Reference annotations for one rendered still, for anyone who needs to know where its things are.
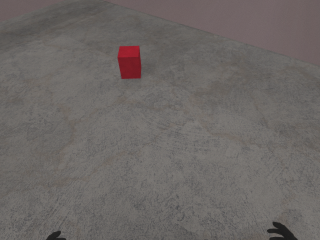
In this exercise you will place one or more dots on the carton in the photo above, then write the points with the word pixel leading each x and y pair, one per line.
pixel 129 61

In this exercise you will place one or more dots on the right robot hand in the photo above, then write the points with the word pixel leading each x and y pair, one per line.
pixel 282 230

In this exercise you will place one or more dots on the left robot hand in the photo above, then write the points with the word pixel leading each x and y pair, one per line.
pixel 54 236

